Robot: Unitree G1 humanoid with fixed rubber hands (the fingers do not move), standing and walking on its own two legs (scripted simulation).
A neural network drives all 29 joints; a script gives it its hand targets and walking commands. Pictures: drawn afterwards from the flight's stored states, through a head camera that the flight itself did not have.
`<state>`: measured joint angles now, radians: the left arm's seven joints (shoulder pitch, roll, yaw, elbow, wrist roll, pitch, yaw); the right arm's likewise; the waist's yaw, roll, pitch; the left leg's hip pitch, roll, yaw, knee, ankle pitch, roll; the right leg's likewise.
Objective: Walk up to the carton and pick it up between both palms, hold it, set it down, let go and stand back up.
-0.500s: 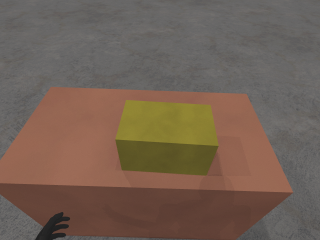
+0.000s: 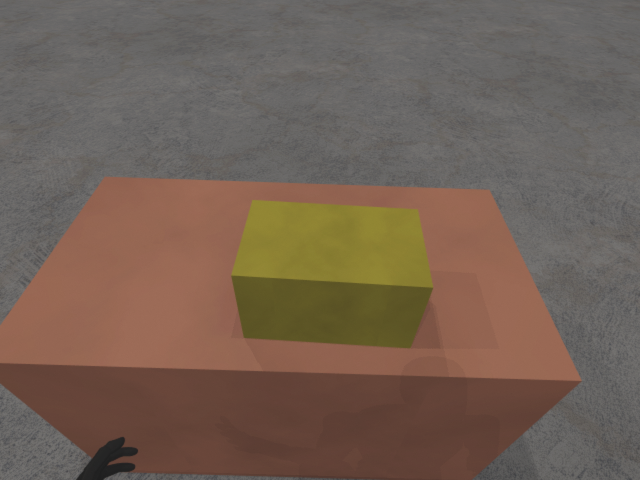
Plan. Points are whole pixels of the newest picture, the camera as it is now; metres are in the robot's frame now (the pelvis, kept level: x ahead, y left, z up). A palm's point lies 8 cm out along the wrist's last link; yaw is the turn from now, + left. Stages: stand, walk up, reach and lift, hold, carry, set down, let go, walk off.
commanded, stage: stand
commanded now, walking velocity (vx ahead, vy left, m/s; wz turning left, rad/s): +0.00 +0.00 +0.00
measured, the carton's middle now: (330, 273) +0.47 -0.02 -0.05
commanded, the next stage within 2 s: none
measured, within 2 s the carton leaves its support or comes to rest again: neither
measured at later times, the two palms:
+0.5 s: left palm out of the picture +0.12 +0.28 -0.09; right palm out of the picture +0.04 -0.29 -0.12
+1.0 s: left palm out of the picture +0.11 +0.28 -0.09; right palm out of the picture +0.03 -0.30 -0.12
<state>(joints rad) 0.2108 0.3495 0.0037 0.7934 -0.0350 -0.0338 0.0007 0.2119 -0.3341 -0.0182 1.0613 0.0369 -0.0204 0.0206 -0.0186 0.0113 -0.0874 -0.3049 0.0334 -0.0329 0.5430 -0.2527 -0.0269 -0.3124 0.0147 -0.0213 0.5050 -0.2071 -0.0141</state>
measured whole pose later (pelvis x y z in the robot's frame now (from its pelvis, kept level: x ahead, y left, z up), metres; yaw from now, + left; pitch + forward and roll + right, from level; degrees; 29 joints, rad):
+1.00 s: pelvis -0.01 +0.00 +0.00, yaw +0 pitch +0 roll +0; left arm 0.21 0.34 0.00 0.84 -0.03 -0.03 0.00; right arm 0.21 -0.33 -0.02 1.11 0.04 -0.02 0.02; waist -0.02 0.01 -0.09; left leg -0.30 0.03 -0.03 0.53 -0.24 -0.03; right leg -0.31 0.01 -0.02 0.50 -0.20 -0.01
